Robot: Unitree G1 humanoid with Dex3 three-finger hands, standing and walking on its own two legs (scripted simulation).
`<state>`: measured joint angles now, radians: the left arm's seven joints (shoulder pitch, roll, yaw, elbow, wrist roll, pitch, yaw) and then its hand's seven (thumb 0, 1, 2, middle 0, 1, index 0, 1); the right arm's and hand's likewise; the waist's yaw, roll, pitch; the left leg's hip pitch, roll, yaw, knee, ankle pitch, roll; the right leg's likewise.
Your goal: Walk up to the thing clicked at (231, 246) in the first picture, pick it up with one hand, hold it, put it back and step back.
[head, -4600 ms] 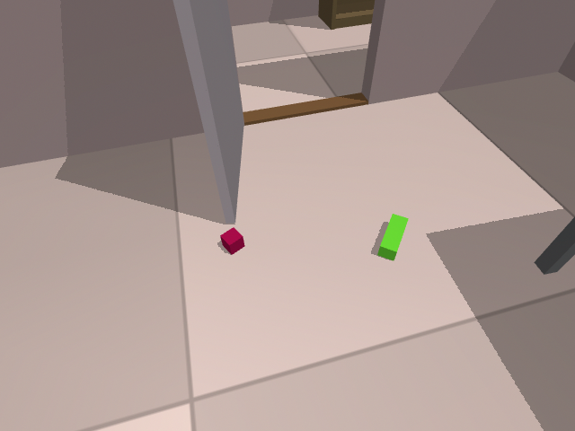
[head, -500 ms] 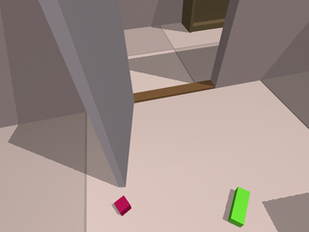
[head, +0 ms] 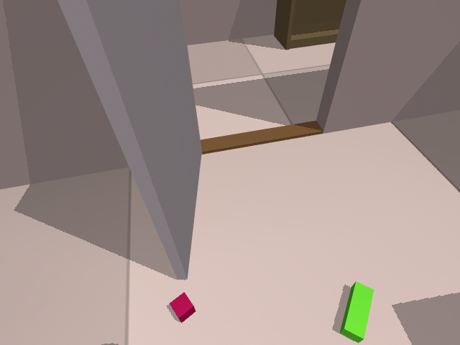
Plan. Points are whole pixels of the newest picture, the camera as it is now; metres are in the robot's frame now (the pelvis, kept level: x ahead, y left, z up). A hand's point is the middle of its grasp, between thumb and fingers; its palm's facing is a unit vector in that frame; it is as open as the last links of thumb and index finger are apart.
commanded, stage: stand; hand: left
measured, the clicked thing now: (182, 307) +0.42 +0.23 -0.75
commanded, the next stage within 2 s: none
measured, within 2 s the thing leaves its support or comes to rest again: neither
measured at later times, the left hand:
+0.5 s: hand out of the picture +0.08 +0.24 -0.15, palm faces -0.02 -0.94 -0.34, open 7.4 cm
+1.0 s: hand out of the picture +0.07 +0.24 -0.15, palm faces -0.02 -0.94 -0.35, open 7.4 cm
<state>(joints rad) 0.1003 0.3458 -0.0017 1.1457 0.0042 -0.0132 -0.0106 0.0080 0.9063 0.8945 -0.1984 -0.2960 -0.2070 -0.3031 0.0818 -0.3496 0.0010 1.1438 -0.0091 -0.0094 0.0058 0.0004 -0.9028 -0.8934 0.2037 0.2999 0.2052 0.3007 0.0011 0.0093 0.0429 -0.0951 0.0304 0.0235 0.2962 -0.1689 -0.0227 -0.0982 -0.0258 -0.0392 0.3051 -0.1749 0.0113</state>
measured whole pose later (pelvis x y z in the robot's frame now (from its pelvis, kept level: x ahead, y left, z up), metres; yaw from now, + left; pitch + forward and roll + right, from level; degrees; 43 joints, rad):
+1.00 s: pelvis +0.00 -0.01 +0.00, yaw +0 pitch -2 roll +0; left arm 0.12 0.35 0.00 1.13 0.01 -0.01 -0.01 0.01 0.91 0.89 -0.20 -0.30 -0.21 -0.30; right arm 0.12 -0.35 0.01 1.13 -0.01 -0.01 0.00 0.00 -0.90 -0.89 0.20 0.30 0.21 0.30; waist 0.00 0.01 0.04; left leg -0.08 0.05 0.02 0.29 -0.17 -0.04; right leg -0.09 -0.01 -0.04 0.31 -0.18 0.00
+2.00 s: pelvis +0.01 -0.01 +0.00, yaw +0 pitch -2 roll +0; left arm 0.11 0.35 0.00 1.13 0.00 -0.01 -0.01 0.01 0.91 0.89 -0.20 -0.30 -0.21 -0.30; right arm 0.11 -0.35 0.01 1.12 -0.01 -0.01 0.00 0.00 -0.90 -0.89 0.20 0.30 0.21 0.30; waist 0.00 0.01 0.05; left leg -0.08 0.05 0.02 0.29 -0.18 -0.04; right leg -0.08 -0.01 -0.04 0.30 -0.19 0.00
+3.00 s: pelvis +0.01 -0.01 +0.00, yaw +0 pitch -2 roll +0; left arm 0.13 0.35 0.00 1.13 0.01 -0.01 -0.01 0.01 0.91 0.89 -0.20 -0.30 -0.21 -0.30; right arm 0.13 -0.35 0.00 1.13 -0.01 -0.01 0.00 0.00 -0.90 -0.89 0.20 0.30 0.21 0.30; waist 0.00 0.01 0.05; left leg -0.08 0.04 0.02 0.29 -0.18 -0.03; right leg -0.09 -0.01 -0.04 0.30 -0.19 0.00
